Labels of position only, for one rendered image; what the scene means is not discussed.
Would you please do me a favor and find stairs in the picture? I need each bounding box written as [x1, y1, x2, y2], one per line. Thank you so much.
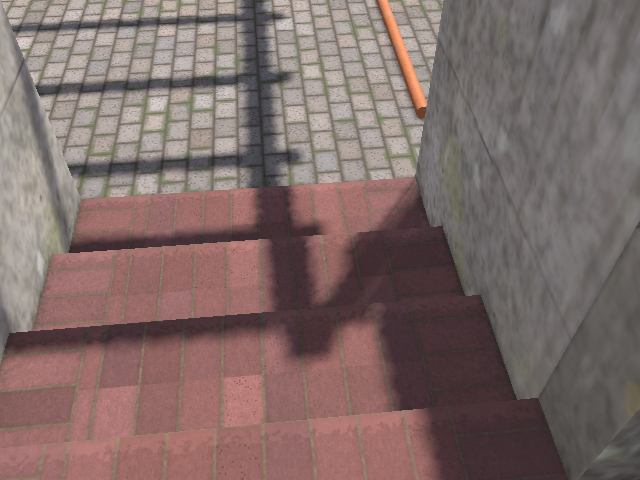
[0, 177, 517, 448]

